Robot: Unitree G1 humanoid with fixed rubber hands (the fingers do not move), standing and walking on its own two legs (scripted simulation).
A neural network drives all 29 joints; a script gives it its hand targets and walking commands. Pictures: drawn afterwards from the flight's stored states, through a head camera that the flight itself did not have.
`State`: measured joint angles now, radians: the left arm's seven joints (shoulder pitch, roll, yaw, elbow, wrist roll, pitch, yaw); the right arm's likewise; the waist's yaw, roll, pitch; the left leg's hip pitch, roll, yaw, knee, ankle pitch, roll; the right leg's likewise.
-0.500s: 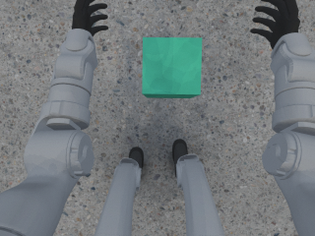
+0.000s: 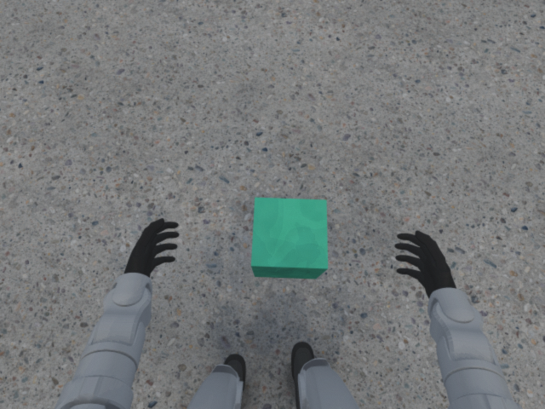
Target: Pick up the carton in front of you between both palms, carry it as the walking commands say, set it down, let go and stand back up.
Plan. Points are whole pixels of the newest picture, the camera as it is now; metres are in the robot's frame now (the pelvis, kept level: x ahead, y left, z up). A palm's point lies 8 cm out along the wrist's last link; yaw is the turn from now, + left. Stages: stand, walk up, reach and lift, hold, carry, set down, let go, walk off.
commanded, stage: let go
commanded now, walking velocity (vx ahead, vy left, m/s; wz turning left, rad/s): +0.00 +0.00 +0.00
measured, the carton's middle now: (287, 241) +0.48 -0.05 -0.62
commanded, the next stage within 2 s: stand in 0.78 s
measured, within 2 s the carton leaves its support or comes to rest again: neither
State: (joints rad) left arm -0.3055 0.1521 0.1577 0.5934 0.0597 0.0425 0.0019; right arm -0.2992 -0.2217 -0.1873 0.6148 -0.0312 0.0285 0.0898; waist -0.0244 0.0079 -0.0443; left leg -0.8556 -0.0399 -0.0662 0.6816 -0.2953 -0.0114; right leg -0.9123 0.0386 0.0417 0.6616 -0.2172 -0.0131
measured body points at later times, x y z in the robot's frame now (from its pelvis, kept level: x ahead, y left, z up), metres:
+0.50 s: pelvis +0.03 +0.02 +0.03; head +0.05 +0.01 +0.48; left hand +0.20 +0.25 -0.04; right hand +0.20 -0.22 -0.04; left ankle -0.01 +0.12 -0.71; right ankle +0.03 -0.11 -0.71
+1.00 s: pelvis +0.04 +0.01 +0.03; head +0.05 +0.00 +0.48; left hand +0.18 +0.30 -0.06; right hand +0.20 -0.28 -0.06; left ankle -0.01 +0.12 -0.71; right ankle +0.03 -0.11 -0.71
